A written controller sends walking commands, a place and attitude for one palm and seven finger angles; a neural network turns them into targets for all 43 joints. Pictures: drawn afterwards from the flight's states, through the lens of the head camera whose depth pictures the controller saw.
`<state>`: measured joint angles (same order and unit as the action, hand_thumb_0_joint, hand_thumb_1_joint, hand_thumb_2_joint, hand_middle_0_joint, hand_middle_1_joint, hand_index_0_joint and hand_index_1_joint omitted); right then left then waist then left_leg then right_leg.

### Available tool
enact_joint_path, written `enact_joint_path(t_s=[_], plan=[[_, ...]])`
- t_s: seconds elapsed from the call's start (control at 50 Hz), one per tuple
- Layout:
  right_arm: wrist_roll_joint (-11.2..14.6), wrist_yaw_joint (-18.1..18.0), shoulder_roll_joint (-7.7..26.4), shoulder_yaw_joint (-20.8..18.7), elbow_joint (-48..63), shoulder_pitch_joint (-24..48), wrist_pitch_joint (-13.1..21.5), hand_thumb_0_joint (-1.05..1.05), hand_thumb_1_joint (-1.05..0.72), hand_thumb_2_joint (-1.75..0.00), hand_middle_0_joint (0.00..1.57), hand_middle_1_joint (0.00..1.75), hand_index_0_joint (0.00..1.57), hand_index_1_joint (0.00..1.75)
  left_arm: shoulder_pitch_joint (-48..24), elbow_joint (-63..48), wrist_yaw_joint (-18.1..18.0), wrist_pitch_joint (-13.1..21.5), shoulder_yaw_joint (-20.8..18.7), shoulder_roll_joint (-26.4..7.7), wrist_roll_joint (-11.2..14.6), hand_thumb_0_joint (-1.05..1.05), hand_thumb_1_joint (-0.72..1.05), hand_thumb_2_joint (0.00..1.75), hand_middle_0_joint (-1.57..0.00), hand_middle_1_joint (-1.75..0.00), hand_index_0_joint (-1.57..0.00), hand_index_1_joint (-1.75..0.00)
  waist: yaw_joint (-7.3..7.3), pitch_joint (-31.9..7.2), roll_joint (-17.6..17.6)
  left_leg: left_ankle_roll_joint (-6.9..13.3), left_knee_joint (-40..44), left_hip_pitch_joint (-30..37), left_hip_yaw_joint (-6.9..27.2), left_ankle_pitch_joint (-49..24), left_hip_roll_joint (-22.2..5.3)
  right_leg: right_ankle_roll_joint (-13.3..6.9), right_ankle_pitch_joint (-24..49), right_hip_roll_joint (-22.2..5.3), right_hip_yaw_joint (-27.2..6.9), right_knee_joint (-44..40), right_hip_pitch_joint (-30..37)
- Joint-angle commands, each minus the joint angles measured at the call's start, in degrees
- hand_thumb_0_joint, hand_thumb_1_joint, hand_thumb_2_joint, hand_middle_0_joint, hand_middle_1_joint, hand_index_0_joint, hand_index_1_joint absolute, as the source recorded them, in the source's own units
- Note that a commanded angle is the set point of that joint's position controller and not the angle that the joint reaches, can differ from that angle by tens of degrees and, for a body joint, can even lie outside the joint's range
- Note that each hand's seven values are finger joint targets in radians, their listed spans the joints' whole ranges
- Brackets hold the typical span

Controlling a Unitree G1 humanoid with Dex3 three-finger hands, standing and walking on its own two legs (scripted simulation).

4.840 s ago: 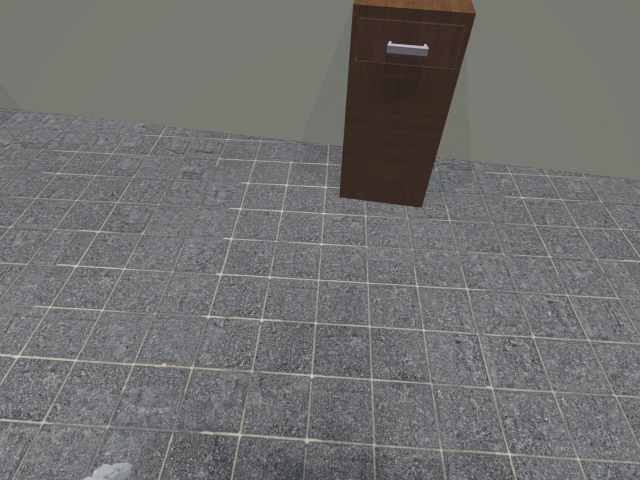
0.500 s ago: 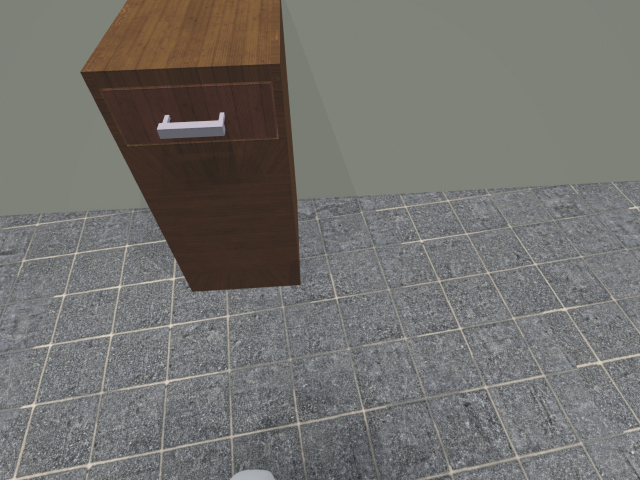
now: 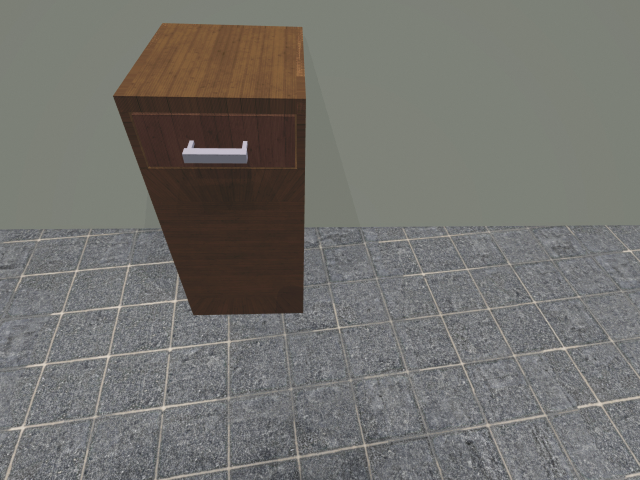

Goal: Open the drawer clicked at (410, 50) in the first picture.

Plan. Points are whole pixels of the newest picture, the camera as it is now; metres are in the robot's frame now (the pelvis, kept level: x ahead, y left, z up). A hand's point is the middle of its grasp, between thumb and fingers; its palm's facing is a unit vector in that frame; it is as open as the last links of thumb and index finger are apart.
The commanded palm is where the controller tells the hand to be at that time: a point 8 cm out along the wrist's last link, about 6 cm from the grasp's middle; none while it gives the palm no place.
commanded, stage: take the last steps up to it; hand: left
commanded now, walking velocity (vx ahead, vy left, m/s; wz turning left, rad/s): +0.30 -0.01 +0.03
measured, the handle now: (217, 150) +0.79 +0.27 -0.04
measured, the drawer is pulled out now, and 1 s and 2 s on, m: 0.00 0.00 0.00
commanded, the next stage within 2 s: come to a stop and stand still in 0.66 s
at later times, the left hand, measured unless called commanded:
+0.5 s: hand out of the picture +0.06 +0.12 -0.17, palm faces +0.15 -0.98 -0.16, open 7.3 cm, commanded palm none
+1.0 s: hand (198, 370) +0.33 +0.22 -0.18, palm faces +0.09 -0.98 -0.20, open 7.4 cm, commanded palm none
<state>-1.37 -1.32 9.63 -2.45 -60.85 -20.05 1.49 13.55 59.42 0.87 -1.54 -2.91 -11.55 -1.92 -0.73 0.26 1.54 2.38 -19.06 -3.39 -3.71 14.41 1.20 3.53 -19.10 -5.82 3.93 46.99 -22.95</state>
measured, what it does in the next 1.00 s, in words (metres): walks ahead: right foot, then left foot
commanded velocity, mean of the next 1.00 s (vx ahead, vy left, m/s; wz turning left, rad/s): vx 0.11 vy -0.03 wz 0.02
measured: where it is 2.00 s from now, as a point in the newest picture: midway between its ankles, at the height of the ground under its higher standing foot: outside the picture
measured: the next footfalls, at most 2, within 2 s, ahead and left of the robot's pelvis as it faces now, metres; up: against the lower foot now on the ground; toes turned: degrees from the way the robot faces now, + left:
right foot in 0.12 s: +0.11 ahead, -0.14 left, +0.00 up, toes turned -7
left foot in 0.64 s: +0.31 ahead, +0.12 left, +0.00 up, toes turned +11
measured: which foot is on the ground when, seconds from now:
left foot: down 0.00-0.12, up 0.14-0.62, down 0.64-1.00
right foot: up 0.00-0.10, down 0.12-0.64, up 0.66-1.00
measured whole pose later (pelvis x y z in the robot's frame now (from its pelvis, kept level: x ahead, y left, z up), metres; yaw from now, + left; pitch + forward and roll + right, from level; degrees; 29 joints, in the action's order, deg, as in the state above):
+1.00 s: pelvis +0.27 +0.03 +0.00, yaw +2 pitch -2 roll +0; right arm -0.9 -3.0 7.7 -1.7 -61.5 -12.7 0.7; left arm 10.1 58.4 -1.8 -2.1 -3.8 -11.7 -1.5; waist 0.1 2.6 2.8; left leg 3.3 -24.3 -9.7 -9.4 12.9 -0.8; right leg 2.7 -19.0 -3.5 1.8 54.2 -25.1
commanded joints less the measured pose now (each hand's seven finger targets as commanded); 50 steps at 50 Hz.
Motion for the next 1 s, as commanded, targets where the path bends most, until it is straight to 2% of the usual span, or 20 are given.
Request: enact_joint_path(t_s=[0.0, 0.06, 0.08, 0.1, 0.12, 0.16, 0.2, 0.26, 0.4, 0.52, 0.54, 0.58, 0.6, 0.62, 0.64, 0.7, 0.78, 0.82, 0.88, 0.98], plan=[[-0.4, -0.1, 9.2, -1.7, 1.4, -1.9, 0.8, 0.00, -0.90, -0.90, 0.20, 0.30, 0.20, 0.30, -4.7, -5.2, 0.1, 2.1, -0.3, -2.2, 0.6, 0.00, 0.90, 0.90, -0.20, -0.30, -0.20, -0.30, -0.86, 6.7, -9.4, 8.0, 8.5, -5.5, 14.3, 4.0, -16.7, -1.3, -0.8, 0.7, 0.5, -9.4, -0.4], [-0.1, 0.0, 7.9, -1.2, 0.2, -1.4, 0.8, 0.00, -0.90, -0.90, 0.20, 0.30, 0.20, 0.30, 3.1, -2.0, -0.1, 3.1, -1.0, -2.8, 0.5, 0.00, 0.90, 0.90, -0.20, -0.30, -0.20, -0.30, 3.12, 4.0, -4.1, 4.3, -1.4, -13.3, 10.0, 5.2, -12.6, -2.0, 5.7, 2.8, 1.8, -20.0, 16.5], [0.3, 0.2, 5.9, -0.8, 0.2, -1.7, 1.1, 0.00, -0.90, -0.90, 0.20, 0.30, 0.20, 0.30, 8.4, -0.1, -0.5, 3.9, -1.6, -5.5, 0.2, 0.00, 0.90, 0.90, -0.20, -0.30, -0.20, -0.30, 5.34, 1.4, 1.7, 2.0, -11.4, -20.0, 5.9, 7.3, -8.7, -3.6, 1.3, -2.1, -4.5, -24.5, 26.4], [0.7, 0.6, 2.5, -0.1, 1.7, -1.9, 1.5, 0.00, -0.90, -0.90, 0.20, 0.30, 0.20, 0.30, 14.7, 1.5, -1.1, 4.5, -2.7, -11.0, 0.0, 0.00, 0.90, 0.90, -0.20, -0.30, -0.20, -0.30, 7.30, -0.9, 16.5, -0.8, -27.7, -31.3, -1.8, 14.7, -1.7, -9.0, -4.5, -15.9, -23.0, -31.8, 34.6], [0.3, 0.8, 5.5, -0.5, 3.7, 2.0, 1.2, 0.00, -0.90, -0.90, 0.20, 0.30, 0.20, 0.30, 18.0, 1.9, -1.5, 4.2, -2.7, -12.5, 0.9, 0.00, 0.90, 0.90, -0.20, -0.30, -0.20, -0.30, 8.70, -0.5, 13.8, -0.7, -38.0, -34.2, 1.4, 20.0, -2.6, -12.6, -8.5, -20.8, -31.1, -37.1, 30.4], [0.0, 1.4, 5.4, -1.4, 2.4, 3.0, 0.6, 0.00, -0.90, -0.90, 0.20, 0.30, 0.20, 0.30, 10.5, 0.7, -1.9, 4.4, -2.0, -8.0, 1.1, 0.00, 0.90, 0.90, -0.20, -0.30, -0.20, -0.30, 5.48, 5.9, 9.6, -0.5, -44.9, -34.5, 3.9, 10.3, -6.7, -12.2, -15.5, -17.5, -25.4, -39.7, 20.1], [-0.1, 1.7, 3.5, -1.4, 0.7, 0.9, -0.1, 0.00, -0.90, -0.90, 0.20, 0.30, 0.20, 0.30, 6.4, -0.1, -2.1, 4.9, -0.8, -3.9, 1.1, 0.00, 0.90, 0.90, -0.20, -0.30, -0.20, -0.30, 2.19, 7.5, 3.8, -1.6, -45.0, -31.3, 3.7, 3.2, -8.3, -10.2, -6.9, -14.0, -15.6, -39.9, 14.3], [-0.3, 2.1, 0.9, -1.4, -0.5, -2.0, -1.1, 0.00, -0.90, -0.90, 0.20, 0.30, 0.20, 0.30, 7.3, 0.5, -2.2, 5.8, -0.2, -1.6, 0.9, 0.00, 0.90, 0.90, -0.20, -0.30, -0.20, -0.30, 0.05, 7.8, 3.5, -2.9, -42.9, -29.6, 1.9, -1.9, -8.4, -9.6, 3.9, -10.4, -6.9, -40.2, 12.1], [0.0, 3.0, 1.4, -1.3, 3.3, 8.3, -0.7, 0.00, -0.90, -0.90, 0.20, 0.30, 0.20, 0.30, 13.3, 3.5, -2.2, 6.8, 0.3, -2.6, 0.8, 0.00, 0.90, 0.90, -0.20, -0.30, -0.20, -0.30, 1.89, 8.9, 4.7, -4.1, -31.9, -34.0, -0.4, -5.9, -8.8, -11.0, 19.3, -10.0, -3.7, -38.4, 18.4], [0.3, 3.3, 1.0, -0.6, 5.8, 15.1, 0.2, 0.00, -0.90, -0.90, 0.20, 0.30, 0.20, 0.30, 15.7, 5.4, -2.7, 6.1, 0.1, -3.5, 0.3, 0.00, 0.90, 0.90, -0.20, -0.30, -0.20, -0.30, 3.17, 8.9, 6.9, -2.1, -20.1, -25.9, -2.7, -3.0, -6.6, -10.3, 28.9, -11.0, -2.5, -33.5, 19.8], [0.4, 3.1, 1.5, -0.6, 5.9, 13.6, 0.4, 0.00, -0.90, -0.90, 0.20, 0.30, 0.20, 0.30, 15.6, 5.5, -2.7, 5.9, -0.1, -4.0, 0.2, 0.00, 0.90, 0.90, -0.20, -0.30, -0.20, -0.30, 2.42, 7.9, 6.6, -1.0, -18.3, -21.9, -2.5, -1.4, -6.0, -10.5, 29.2, -11.5, -2.8, -31.4, 18.7], [-0.2, 2.2, 3.9, -1.1, 2.5, 3.4, 1.1, 0.00, -0.90, -0.90, 0.20, 0.30, 0.20, 0.30, 13.7, 5.3, -2.7, 5.6, -0.2, -4.1, 0.5, 0.00, 0.90, 0.90, -0.20, -0.30, -0.20, -0.30, -2.56, 2.2, 2.6, -0.2, -10.3, -6.2, -3.7, -5.2, -3.1, -8.4, 34.2, -7.8, 1.0, -17.1, 15.8], [-0.7, 1.5, 8.4, -2.1, 0.5, -4.9, 1.6, 0.00, -0.90, -0.90, 0.20, 0.30, 0.20, 0.30, 15.1, 4.9, -2.5, 5.5, -0.1, -2.4, 1.0, 0.00, 0.90, 0.90, -0.20, -0.30, -0.20, -0.30, -5.21, -5.3, -6.1, 1.4, -8.4, 6.9, 2.3, -12.4, -9.3, -6.2, 22.9, -3.4, 3.9, -3.9, 9.9], [-0.6, 0.8, 14.1, -3.2, -0.5, -9.3, 1.9, 0.00, -0.90, -0.90, 0.20, 0.30, 0.20, 0.30, 18.3, 4.2, -1.9, 5.5, 0.6, 0.9, 1.7, 0.00, 0.90, 0.90, -0.20, -0.30, -0.20, -0.30, -4.80, -11.8, -20.6, 6.9, -5.0, 18.9, 21.2, -23.7, -24.4, -3.7, -11.2, 4.1, 5.8, 12.5, -4.3], [0.6, 0.2, 14.9, -2.9, -0.4, -10.0, 1.2, 0.00, -0.90, -0.90, 0.20, 0.30, 0.20, 0.30, 15.3, 2.9, -2.3, 5.1, 0.6, -0.6, 1.3, 0.00, 0.90, 0.90, -0.20, -0.30, -0.20, -0.30, -5.11, -11.8, -18.1, 8.8, -1.4, 16.0, 23.6, -26.5, -26.4, -4.5, -16.1, 3.6, -0.5, 20.9, -6.0], [0.4, -0.3, 7.0, -0.9, 1.7, 1.6, 2.1, 0.00, -0.90, -0.90, 0.20, 0.30, 0.20, 0.30, 9.5, 3.7, -1.8, 4.4, 0.0, 0.8, 0.9, 0.00, 0.90, 0.90, -0.20, -0.30, -0.20, -0.30, -1.21, 0.6, -6.7, 7.2, 2.4, -1.7, 12.1, -27.2, -21.8, -3.7, -4.7, -1.4, -3.0, 24.6, -6.9], [0.7, -0.8, 3.4, 0.5, 1.5, 5.1, 2.7, 0.00, -0.90, -0.90, 0.20, 0.30, 0.20, 0.30, 12.6, 4.9, -2.1, 2.1, 0.4, 3.3, 1.1, 0.00, 0.90, 0.90, -0.20, -0.30, -0.20, -0.30, 2.74, 1.3, -4.6, 5.2, 4.3, -10.6, 3.2, -38.6, -17.7, -1.9, 0.9, -1.6, -3.6, 14.4, 1.8], [0.6, -1.3, 3.7, 0.1, 2.5, 5.6, 2.0, 0.00, -0.90, -0.90, 0.20, 0.30, 0.20, 0.30, 13.0, 4.3, -2.7, 0.6, 0.3, 3.2, 0.9, 0.00, 0.90, 0.90, -0.20, -0.30, -0.20, -0.30, 3.08, 0.0, -3.4, 5.2, 3.2, -9.7, 2.4, -43.2, -18.2, -1.1, 2.7, -0.4, -3.3, 10.8, 2.6], [0.5, -1.9, 5.9, -0.3, 2.1, 5.2, 0.6, 0.00, -0.90, -0.90, 0.20, 0.30, 0.20, 0.30, 9.2, 2.0, -2.7, -1.0, -0.5, 0.1, 0.7, 0.00, 0.90, 0.90, -0.20, -0.30, -0.20, -0.30, 2.32, 0.8, -6.0, 6.1, 1.8, -7.8, 3.4, -44.6, -19.9, -0.9, 1.5, 0.7, -3.7, 9.7, 0.2], [0.0, -2.0, 7.5, -1.4, 1.9, 3.8, -1.1, 0.00, -0.90, -0.90, 0.20, 0.30, 0.20, 0.30, 1.7, -2.7, -2.7, -1.9, -0.9, -1.8, 0.6, 0.00, 0.90, 0.90, -0.20, -0.30, -0.20, -0.30, 0.56, 2.7, -10.0, 7.4, -0.2, -5.2, 4.3, -44.2, -19.7, -1.2, -2.0, 2.4, -3.5, 7.2, -2.0]])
